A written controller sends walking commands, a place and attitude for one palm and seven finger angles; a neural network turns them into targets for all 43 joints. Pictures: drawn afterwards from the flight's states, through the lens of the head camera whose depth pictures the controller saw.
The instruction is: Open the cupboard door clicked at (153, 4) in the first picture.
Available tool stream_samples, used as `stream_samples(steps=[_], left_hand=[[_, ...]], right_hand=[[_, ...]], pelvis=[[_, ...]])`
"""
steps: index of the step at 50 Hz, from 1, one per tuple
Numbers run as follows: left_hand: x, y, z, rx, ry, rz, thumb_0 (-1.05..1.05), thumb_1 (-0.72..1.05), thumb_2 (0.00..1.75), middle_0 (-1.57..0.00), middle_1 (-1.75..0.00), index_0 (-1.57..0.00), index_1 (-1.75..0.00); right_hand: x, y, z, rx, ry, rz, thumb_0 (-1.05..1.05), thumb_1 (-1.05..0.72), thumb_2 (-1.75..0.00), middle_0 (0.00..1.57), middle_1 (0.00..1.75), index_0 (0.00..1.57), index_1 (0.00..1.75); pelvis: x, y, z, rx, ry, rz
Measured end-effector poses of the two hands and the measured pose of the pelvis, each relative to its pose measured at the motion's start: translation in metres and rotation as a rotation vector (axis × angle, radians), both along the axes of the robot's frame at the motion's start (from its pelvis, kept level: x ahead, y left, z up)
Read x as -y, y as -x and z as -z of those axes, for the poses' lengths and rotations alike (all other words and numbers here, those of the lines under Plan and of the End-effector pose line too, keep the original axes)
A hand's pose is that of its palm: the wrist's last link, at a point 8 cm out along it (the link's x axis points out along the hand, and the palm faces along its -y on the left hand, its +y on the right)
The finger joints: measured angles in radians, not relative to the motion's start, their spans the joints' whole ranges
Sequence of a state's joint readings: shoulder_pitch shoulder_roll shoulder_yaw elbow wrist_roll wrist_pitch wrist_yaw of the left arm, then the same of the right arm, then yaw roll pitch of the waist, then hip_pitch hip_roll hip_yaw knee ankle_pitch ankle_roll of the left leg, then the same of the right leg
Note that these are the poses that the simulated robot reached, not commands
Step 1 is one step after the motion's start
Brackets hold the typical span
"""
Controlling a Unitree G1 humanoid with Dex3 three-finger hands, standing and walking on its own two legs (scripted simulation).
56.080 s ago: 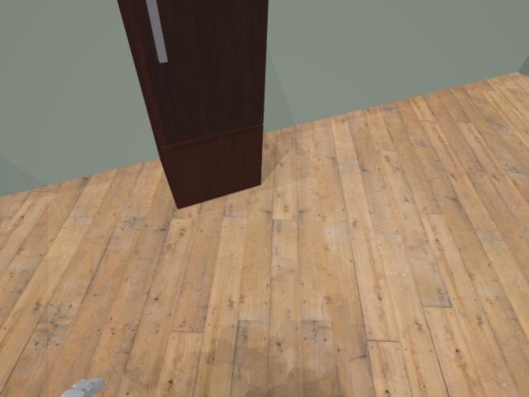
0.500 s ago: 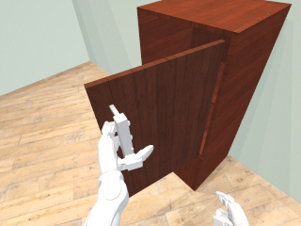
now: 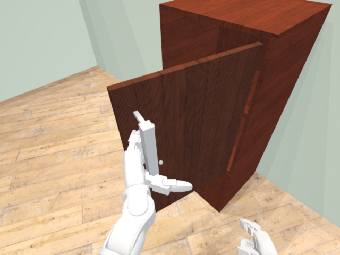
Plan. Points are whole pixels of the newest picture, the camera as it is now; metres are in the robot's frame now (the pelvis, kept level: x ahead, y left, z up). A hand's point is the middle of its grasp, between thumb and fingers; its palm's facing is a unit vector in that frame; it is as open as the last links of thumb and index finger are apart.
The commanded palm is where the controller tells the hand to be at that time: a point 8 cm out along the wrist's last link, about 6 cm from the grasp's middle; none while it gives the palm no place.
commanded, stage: slide the hand sideways off the handle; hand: left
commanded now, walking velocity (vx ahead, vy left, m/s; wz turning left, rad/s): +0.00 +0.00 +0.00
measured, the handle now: (145, 146) +0.34 +0.08 +0.11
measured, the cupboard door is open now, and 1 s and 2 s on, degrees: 77 79 79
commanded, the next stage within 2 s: draw the hand back to the body in 1.22 s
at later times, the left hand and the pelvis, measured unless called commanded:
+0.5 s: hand (152, 179) +0.25 +0.06 +0.11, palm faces -0.15 -0.99 +0.00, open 16.3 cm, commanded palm +0.22 +0.12 +0.11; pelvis -0.01 +0.02 +0.00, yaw -2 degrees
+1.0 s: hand (121, 194) +0.21 +0.12 +0.10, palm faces -0.06 -1.00 -0.04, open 16.2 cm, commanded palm +0.18 +0.18 +0.11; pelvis +0.01 +0.00 +0.00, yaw -1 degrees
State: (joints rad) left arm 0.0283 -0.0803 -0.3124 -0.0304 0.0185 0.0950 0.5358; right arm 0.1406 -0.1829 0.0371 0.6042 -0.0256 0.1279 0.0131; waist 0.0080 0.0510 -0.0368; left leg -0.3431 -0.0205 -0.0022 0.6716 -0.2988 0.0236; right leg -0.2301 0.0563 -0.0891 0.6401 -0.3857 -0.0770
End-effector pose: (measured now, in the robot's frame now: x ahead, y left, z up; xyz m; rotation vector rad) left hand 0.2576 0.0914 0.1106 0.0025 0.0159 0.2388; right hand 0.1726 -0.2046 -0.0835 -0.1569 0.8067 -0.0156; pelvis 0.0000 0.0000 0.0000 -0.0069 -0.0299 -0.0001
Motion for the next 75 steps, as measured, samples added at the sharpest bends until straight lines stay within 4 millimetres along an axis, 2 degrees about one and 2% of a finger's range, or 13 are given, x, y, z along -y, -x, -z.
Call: stream_samples(steps=[3, 9, 13, 17, 22, 36, 48, 54, 62, 68, 75], left_hand=[[-0.001, 0.001, 0.0, 0.003, -0.01, 0.022, -0.02, -0.5, 0.3, -0.36, -0.59, -0.36, -0.6], [-0.015, 0.007, 0.002, 0.05, -0.08, 0.362, -0.02, -0.5, 0.3, -0.26, -0.44, -0.21, -0.45], [-0.017, 0.012, 0.002, 0.035, -0.023, 0.453, -0.02, -0.5, 0.3, -0.21, -0.37, -0.15, -0.38], [-0.015, 0.014, 0.002, 0.031, 0.049, 0.418, -0.02, -0.51, 0.3, -0.17, -0.33, -0.15, -0.34], [-0.017, 0.018, 0.003, 0.044, 0.021, 0.394, -0.02, -0.5, 0.3, -0.16, -0.32, -0.16, -0.33], [-0.045, 0.038, 0.004, 0.019, -0.001, 0.358, -0.02, -0.5, 0.3, -0.19, -0.32, -0.19, -0.32], [-0.071, 0.058, 0.005, 0.003, -0.037, 0.323, -0.02, -0.5, 0.3, -0.2, -0.33, -0.19, -0.32], [-0.094, 0.071, 0.004, 0.002, -0.041, 0.265, -0.02, -0.5, 0.3, -0.17, -0.31, -0.17, -0.31], [-0.105, 0.085, 0.006, 0.018, -0.041, 0.297, -0.02, -0.5, 0.3, -0.15, -0.31, -0.16, -0.31], [-0.112, 0.081, 0.007, 0.037, -0.031, 0.301, -0.02, -0.5, 0.3, -0.15, -0.3, -0.15, -0.3], [-0.119, 0.078, -0.005, 0.057, -0.056, 0.317, -0.02, -0.5, 0.3, -0.15, -0.3, -0.15, -0.3]], right_hand=[[-0.004, 0.001, -0.002, 0.004, 0.0, -0.006, 0.01, -0.91, -0.9, 0.2, 0.3, 0.2, 0.3], [-0.005, 0.01, -0.007, 0.027, 0.003, 0.011, 0.01, -0.91, -0.9, 0.2, 0.3, 0.2, 0.3], [-0.007, 0.016, -0.008, 0.058, -0.008, 0.037, 0.01, -0.91, -0.9, 0.2, 0.3, 0.2, 0.3], [-0.01, 0.019, -0.011, 0.069, -0.006, 0.038, 0.01, -0.91, -0.9, 0.2, 0.3, 0.2, 0.3], [-0.011, 0.02, -0.017, 0.073, -0.001, 0.026, 0.02, -0.91, -0.9, 0.2, 0.3, 0.2, 0.3], [-0.006, 0.002, -0.02, 0.107, -0.006, 0.021, 0.02, -0.91, -0.9, 0.2, 0.3, 0.2, 0.3], [0.011, -0.009, -0.021, 0.151, 0.006, 0.02, 0.02, -0.91, -0.9, 0.2, 0.3, 0.2, 0.3], [0.023, -0.007, -0.02, 0.169, 0.023, 0.029, 0.02, -0.91, -0.9, 0.2, 0.3, 0.2, 0.3], [0.032, 0.0, -0.015, 0.181, 0.057, 0.037, 0.02, -0.91, -0.9, 0.2, 0.3, 0.2, 0.3], [0.028, 0.007, -0.014, 0.193, 0.063, 0.047, 0.02, -0.91, -0.9, 0.2, 0.3, 0.2, 0.3], [0.013, 0.011, -0.016, 0.218, 0.045, 0.057, 0.02, -0.91, -0.9, 0.2, 0.3, 0.2, 0.3]], pelvis=[[-0.003, 0.002, 0.0, 0.004, 0.001, 0.0], [-0.007, 0.007, 0.0, 0.009, -0.006, 0.003], [-0.014, 0.009, -0.001, 0.017, 0.001, 0.01], [-0.017, 0.009, -0.002, 0.017, -0.001, 0.018], [-0.016, 0.009, -0.002, 0.013, -0.003, 0.03], [-0.012, -0.002, -0.002, 0.0, -0.004, 0.033], [0.003, -0.011, 0.0, -0.023, -0.008, 0.027], [0.007, -0.013, 0.002, -0.032, -0.005, 0.018], [0.007, -0.007, 0.005, -0.044, 0.003, 0.005], [0.002, -0.002, 0.006, -0.044, 0.01, 0.003], [-0.008, -0.001, 0.004, -0.036, 0.012, 0.011]])
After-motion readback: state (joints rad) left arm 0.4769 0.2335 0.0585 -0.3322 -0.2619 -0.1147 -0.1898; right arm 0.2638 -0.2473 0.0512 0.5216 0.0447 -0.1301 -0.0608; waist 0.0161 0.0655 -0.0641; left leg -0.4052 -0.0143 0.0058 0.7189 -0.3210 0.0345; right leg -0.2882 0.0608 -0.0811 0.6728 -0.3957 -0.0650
